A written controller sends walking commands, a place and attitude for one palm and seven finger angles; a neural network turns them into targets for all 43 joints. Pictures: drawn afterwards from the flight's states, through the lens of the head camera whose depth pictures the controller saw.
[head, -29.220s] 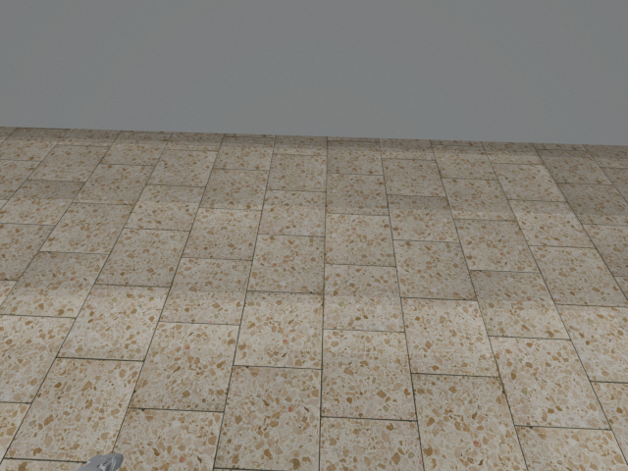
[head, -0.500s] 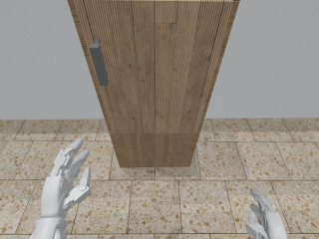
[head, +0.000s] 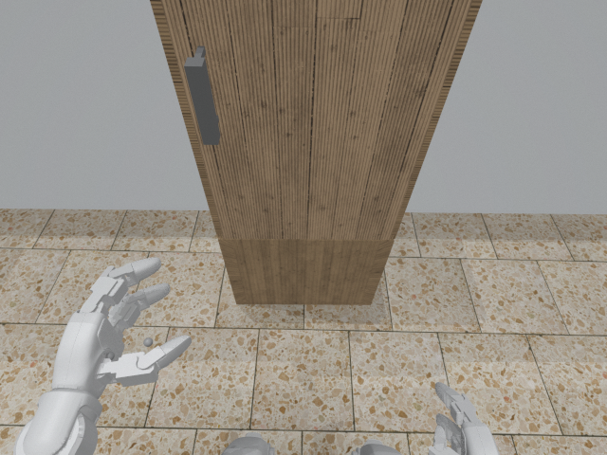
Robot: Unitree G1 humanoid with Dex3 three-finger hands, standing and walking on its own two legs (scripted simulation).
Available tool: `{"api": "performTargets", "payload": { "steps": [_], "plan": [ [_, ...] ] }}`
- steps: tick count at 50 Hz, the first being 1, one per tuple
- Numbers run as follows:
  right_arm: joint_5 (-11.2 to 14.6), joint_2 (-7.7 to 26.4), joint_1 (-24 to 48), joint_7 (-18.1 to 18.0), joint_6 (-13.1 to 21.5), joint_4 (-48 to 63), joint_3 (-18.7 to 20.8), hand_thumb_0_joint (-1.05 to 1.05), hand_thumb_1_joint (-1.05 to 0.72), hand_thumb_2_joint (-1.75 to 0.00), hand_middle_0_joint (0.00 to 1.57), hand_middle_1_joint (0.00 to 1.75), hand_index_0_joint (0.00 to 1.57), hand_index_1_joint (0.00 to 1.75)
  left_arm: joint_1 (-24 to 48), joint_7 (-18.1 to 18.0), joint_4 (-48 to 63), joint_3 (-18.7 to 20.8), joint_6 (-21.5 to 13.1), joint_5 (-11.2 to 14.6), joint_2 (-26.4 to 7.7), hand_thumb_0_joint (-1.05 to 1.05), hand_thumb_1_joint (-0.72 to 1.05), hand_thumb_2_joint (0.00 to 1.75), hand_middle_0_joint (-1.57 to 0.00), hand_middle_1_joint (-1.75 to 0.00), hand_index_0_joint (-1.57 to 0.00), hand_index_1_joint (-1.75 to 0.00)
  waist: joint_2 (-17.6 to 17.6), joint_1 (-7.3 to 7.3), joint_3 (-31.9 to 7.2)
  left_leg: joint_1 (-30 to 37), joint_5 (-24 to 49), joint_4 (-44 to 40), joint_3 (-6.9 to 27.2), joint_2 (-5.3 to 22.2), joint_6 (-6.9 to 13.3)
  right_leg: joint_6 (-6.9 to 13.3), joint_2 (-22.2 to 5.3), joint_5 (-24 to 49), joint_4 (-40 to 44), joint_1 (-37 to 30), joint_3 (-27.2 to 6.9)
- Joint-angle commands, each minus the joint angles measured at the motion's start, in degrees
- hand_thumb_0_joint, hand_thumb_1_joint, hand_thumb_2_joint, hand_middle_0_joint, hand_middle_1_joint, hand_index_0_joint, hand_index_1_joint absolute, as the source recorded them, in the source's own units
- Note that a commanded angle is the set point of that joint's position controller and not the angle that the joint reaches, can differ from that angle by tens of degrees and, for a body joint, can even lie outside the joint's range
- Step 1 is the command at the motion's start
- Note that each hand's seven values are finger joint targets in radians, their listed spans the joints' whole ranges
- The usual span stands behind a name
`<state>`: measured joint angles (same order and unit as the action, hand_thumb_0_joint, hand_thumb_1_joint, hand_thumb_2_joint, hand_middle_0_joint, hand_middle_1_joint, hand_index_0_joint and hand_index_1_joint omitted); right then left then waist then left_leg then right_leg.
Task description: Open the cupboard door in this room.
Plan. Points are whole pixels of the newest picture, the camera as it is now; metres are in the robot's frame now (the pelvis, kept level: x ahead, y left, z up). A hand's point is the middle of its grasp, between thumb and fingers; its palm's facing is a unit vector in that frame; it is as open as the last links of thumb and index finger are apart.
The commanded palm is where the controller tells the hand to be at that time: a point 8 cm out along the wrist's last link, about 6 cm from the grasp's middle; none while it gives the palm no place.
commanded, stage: raise the hand with hooked fingers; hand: left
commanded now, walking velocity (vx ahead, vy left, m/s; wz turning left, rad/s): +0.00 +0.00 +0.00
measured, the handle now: (206, 96) +0.61 +0.19 +0.13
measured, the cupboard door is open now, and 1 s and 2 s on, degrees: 0 0 0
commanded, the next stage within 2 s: move the hooked fingers beside the handle in 1.32 s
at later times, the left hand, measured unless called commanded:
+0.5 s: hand (107, 281) +0.28 +0.24 +0.12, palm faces +0.09 -0.99 -0.06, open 13.5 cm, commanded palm +0.25 +0.29 +0.12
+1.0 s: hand (93, 227) +0.32 +0.25 +0.15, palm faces +0.07 -1.00 -0.03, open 14.0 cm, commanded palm +0.29 +0.30 +0.15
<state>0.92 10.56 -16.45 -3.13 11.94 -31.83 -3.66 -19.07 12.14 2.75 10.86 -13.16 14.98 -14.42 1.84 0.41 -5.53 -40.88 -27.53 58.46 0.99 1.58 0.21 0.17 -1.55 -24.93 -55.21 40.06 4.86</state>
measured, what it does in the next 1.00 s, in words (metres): stands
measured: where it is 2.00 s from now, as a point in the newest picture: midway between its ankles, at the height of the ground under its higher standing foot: outside the picture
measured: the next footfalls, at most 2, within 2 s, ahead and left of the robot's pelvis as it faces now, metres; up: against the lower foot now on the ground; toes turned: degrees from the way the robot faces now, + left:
none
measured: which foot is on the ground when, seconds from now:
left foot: down 0.00-1.00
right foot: down 0.00-1.00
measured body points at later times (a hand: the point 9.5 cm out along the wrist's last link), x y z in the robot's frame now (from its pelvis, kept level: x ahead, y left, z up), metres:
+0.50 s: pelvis +0.02 -0.01 +0.03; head +0.04 -0.01 +0.48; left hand +0.27 +0.29 +0.12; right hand +0.20 -0.25 -0.04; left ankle +0.02 +0.11 -0.68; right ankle +0.03 -0.12 -0.68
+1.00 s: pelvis +0.02 -0.02 +0.04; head +0.04 -0.03 +0.49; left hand +0.31 +0.31 +0.16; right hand +0.17 -0.27 -0.04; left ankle +0.02 +0.11 -0.68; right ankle +0.03 -0.12 -0.68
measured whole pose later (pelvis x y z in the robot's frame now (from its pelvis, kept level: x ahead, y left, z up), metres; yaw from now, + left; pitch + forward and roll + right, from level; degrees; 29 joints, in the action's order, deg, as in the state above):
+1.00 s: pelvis +0.02 -0.02 +0.04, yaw -1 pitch +4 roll +0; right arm 2.8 16.7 -16.6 -5.9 12.5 -34.3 -2.2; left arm 5.8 24.7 -21.6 25.2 -6.5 19.0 -23.4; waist 2.0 -0.7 -2.8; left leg -22.2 -20.8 39.2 -0.6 1.9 -0.8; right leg 1.0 -0.6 -19.3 -38.6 23.2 3.6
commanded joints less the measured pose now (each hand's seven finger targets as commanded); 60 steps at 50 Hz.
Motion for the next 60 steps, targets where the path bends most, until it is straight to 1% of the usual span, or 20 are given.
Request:
{"api": "performTargets", "payload": {
  "steps": [1, 4, 7, 9, 12, 14, 15, 18, 20, 21, 31, 36, 41, 44, 47, 49, 53, 54, 58, 60],
  "plan": [
    [0.37, 10.12, 5.14, -1.15, 4.82, 9.78, 4.71, 0.00, -0.90, -0.90, 0.20, 0.30, 0.20, 0.30, 4.54, -1.08, 11.70, 6.72, -6.43, 1.49, -7.74, 0.00, -0.03, 0.50, -0.27, -0.90, -0.27, -0.90, 0.53, -1.49, -9.90, 6.85, 11.51, -12.95, 1.14, -1.33, 0.24, 1.00, 2.20, 5.83, 8.94, -8.53, 0.01],
    [0.60, 11.05, 4.49, -1.14, 5.45, 9.05, 4.81, 0.00, -0.90, -0.90, 0.20, 0.30, 0.20, 0.30, 6.43, -0.09, 8.72, 6.30, -7.31, 1.82, -8.00, 0.00, -0.10, 0.47, -0.27, -0.94, -0.27, -0.94, -1.21, -0.71, -7.77, 6.68, 9.97, -13.57, 1.06, -1.43, 0.35, 0.89, 2.27, 4.32, 10.36, -8.45, -0.38],
    [0.97, 11.63, 3.90, -1.49, 5.95, 8.59, 5.05, 0.00, -0.90, -0.90, 0.20, 0.30, 0.20, 0.30, 8.23, 1.42, 8.14, 7.42, -7.22, 2.08, -9.40, 0.00, -0.17, 0.44, -0.28, -0.99, -0.28, -0.99, 0.98, -0.79, -8.53, 8.37, 10.81, -14.58, 0.43, -1.67, 0.40, 0.85, 1.82, 5.64, 11.56, -9.93, -0.89],
    [1.01, 11.92, 3.77, -1.79, 5.95, 8.36, 5.03, 0.00, -0.90, -0.90, 0.20, 0.30, 0.20, 0.30, 9.91, 2.23, 6.95, 9.47, -6.31, 2.85, -11.56, 0.00, -0.22, 0.42, -0.28, -1.02, -0.28, -1.02, 0.21, -0.99, -8.32, 8.80, 11.78, -15.05, 0.44, -1.78, 0.54, 0.92, 1.96, 6.81, 12.39, -11.65, -1.31],
    [1.24, 11.76, 3.66, -1.96, 6.05, 7.98, 5.01, 0.00, -0.90, -0.90, 0.20, 0.30, 0.20, 0.30, 11.96, 2.92, 6.97, 10.57, -5.83, 3.36, -12.18, 0.00, -0.29, 0.39, -0.29, -1.07, -0.29, -1.07, 2.39, -1.15, -8.77, 11.20, 14.31, -15.98, -0.11, -1.89, 0.49, 0.84, 1.74, 10.41, 13.37, -13.27, -1.36],
    [1.09, 12.02, 3.57, -2.13, 5.96, 7.63, 4.90, 0.00, -0.90, -0.90, 0.20, 0.30, 0.20, 0.30, 13.81, 3.32, 6.22, 12.47, -5.58, 3.83, -14.29, 0.00, -0.34, 0.37, -0.29, -1.10, -0.29, -1.10, 1.27, -1.50, -9.06, 12.07, 16.48, -16.39, 0.16, -1.83, 0.50, 1.05, 2.06, 12.89, 13.48, -15.27, -1.35],
    [1.27, 11.88, 3.84, -2.13, 5.96, 7.65, 4.90, 0.00, -0.90, -0.90, 0.20, 0.30, 0.20, 0.30, 14.47, 3.78, 5.53, 12.02, -5.29, 3.93, -13.50, 0.00, -0.36, 0.36, -0.29, -1.11, -0.29, -1.11, 3.16, -1.42, -9.16, 13.02, 17.04, -16.60, -0.36, -1.97, 0.49, 0.96, 1.92, 13.95, 13.91, -15.29, -1.56],
    [1.44, 11.92, 3.75, -2.19, 5.90, 7.12, 4.74, 0.00, -0.90, -0.90, 0.20, 0.30, 0.20, 0.30, 17.31, 4.76, 3.90, 11.94, -4.20, 4.10, -13.65, 0.00, -0.43, 0.33, -0.29, -1.15, -0.29, -1.15, 3.63, -1.00, -8.61, 14.75, 17.66, -17.57, -0.48, -2.00, 0.44, 0.79, 1.96, 15.33, 15.01, -15.70, -1.33],
    [1.55, 12.20, 3.71, -2.39, 5.50, 7.10, 4.60, 0.00, -0.90, -0.90, 0.20, 0.30, 0.20, 0.30, 19.24, 6.00, 1.10, 12.70, -2.84, 4.39, -14.79, 0.00, -0.48, 0.31, -0.30, -1.18, -0.30, -1.18, 1.33, -0.84, -7.83, 14.89, 17.87, -18.05, -0.46, -1.96, 0.59, 0.74, 2.08, 16.16, 15.87, -16.80, -1.56],
    [1.67, 12.19, 3.94, -2.55, 5.38, 6.99, 4.50, 0.00, -0.90, -0.90, 0.20, 0.30, 0.20, 0.30, 20.25, 6.43, 0.32, 12.97, -2.31, 4.26, -15.41, 0.00, -0.50, 0.30, -0.30, -1.20, -0.30, -1.20, 2.49, -1.05, -7.23, 15.05, 17.61, -18.45, -0.56, -2.00, 0.54, 0.75, 2.02, 16.04, 16.35, -16.95, -1.76],
    [1.66, 12.21, 4.49, -3.44, 4.73, 6.24, 3.77, 0.00, -0.90, -0.90, 0.20, 0.30, 0.20, 0.30, 31.46, 10.05, -4.84, 17.16, 0.35, 5.15, -20.58, 0.00, -0.50, 0.30, -0.30, -1.20, -0.30, -1.20, 1.47, -1.42, -9.66, 19.71, 21.01, -20.94, -0.64, -1.96, 0.82, 0.70, 1.93, 20.62, 18.96, -21.66, -2.43],
    [1.90, 12.40, 4.55, -3.81, 4.26, 5.74, 3.53, 0.00, -0.90, -0.90, 0.20, 0.30, 0.20, 0.30, 35.41, 11.74, -9.53, 18.45, 1.95, 5.43, -22.45, 0.00, -0.50, 0.30, -0.30, -1.20, -0.30, -1.20, 0.25, -1.39, -8.65, 20.38, 21.02, -22.13, -0.85, -1.90, 0.92, 0.69, 1.83, 21.09, 20.36, -22.49, -2.66],
    [2.04, 12.60, 4.44, -4.05, 3.97, 5.78, 3.51, 0.00, -0.90, -0.90, 0.20, 0.30, 0.20, 0.30, 40.58, 12.70, -11.27, 20.14, 2.79, 5.17, -25.58, 0.00, -0.50, 0.30, -0.30, -1.20, -0.30, -1.20, 2.65, -1.85, -10.18, 21.91, 21.60, -23.33, -1.10, -1.96, 0.99, 0.82, 1.54, 21.60, 21.29, -24.35, -3.29],
    [2.13, 12.62, 4.19, -3.60, 3.96, 6.28, 3.62, 0.00, -0.90, -0.90, 0.20, 0.30, 0.20, 0.30, 36.14, 13.26, -14.79, 18.10, 3.35, 5.57, -22.31, 0.00, -0.50, 0.30, -0.30, -1.20, -0.30, -1.20, -0.12, -2.43, -8.07, 21.31, 21.95, -23.60, -1.22, -1.95, 1.01, 0.88, 1.70, 22.12, 21.37, -24.33, -2.98],
    [2.08, 12.77, 4.05, -3.29, 3.72, 6.56, 3.91, 0.00, -0.90, -0.90, 0.20, 0.30, 0.20, 0.30, 36.70, 12.98, -13.28, 19.22, 3.10, 5.27, -23.59, 0.00, -0.50, 0.30, -0.30, -1.20, -0.30, -1.20, 1.33, -2.51, -9.10, 21.72, 21.73, -23.91, -1.52, -2.08, 1.00, 0.78, 1.60, 21.90, 21.40, -23.88, -3.08],
    [1.88, 12.94, 4.00, -3.15, 3.54, 6.70, 3.92, 0.00, -0.90, -0.90, 0.20, 0.30, 0.20, 0.30, 37.05, 12.32, -12.86, 19.91, 2.91, 5.37, -24.29, 0.00, -0.50, 0.30, -0.30, -1.20, -0.30, -1.20, -1.15, -2.62, -8.09, 20.95, 21.64, -23.92, -1.41, -1.96, 1.09, 0.81, 1.73, 21.61, 21.50, -24.25, -3.13],
    [1.85, 12.57, 4.02, -3.18, 3.44, 6.62, 3.92, 0.00, -0.90, -0.90, 0.20, 0.30, 0.20, 0.30, 39.03, 11.19, -11.26, 19.99, 1.72, 4.63, -24.23, 0.00, -0.50, 0.30, -0.30, -1.20, -0.30, -1.20, 2.82, -2.19, -8.52, 21.64, 20.32, -24.42, -1.70, -2.03, 0.95, 0.82, 1.66, 19.98, 21.80, -23.47, -3.39],
    [1.65, 12.67, 4.08, -3.19, 3.45, 6.69, 3.93, 0.00, -0.90, -0.90, 0.20, 0.30, 0.20, 0.30, 39.43, 11.04, -10.58, 20.47, 1.39, 4.64, -25.16, 0.00, -0.50, 0.30, -0.30, -1.20, -0.30, -1.20, 0.88, -2.27, -8.58, 21.61, 20.58, -24.19, -1.61, -1.89, 1.14, 0.81, 1.74, 20.13, 21.78, -24.27, -3.73],
    [1.76, 12.34, 4.10, -3.42, 3.71, 6.38, 3.85, 0.00, -0.90, -0.90, 0.20, 0.30, 0.20, 0.30, 39.43, 10.91, -10.06, 19.64, 0.60, 4.08, -24.16, 0.00, -0.50, 0.30, -0.30, -1.20, -0.30, -1.20, 4.16, -2.08, -9.06, 23.00, 20.58, -24.81, -1.56, -1.89, 0.98, 0.99, 1.84, 20.15, 21.79, -23.70, -3.26],
    [1.63, 12.56, 3.95, -3.48, 3.74, 6.31, 3.81, 0.00, -0.90, -0.90, 0.20, 0.30, 0.20, 0.30, 39.15, 11.30, -10.71, 20.33, 0.80, 4.56, -24.74, 0.00, -0.50, 0.30, -0.30, -1.20, -0.30, -1.20, 1.53, -2.10, -9.42, 22.64, 21.23, -24.63, -1.38, -1.83, 1.12, 0.89, 1.94, 21.33, 21.66, -24.56, -3.29]
  ]
}}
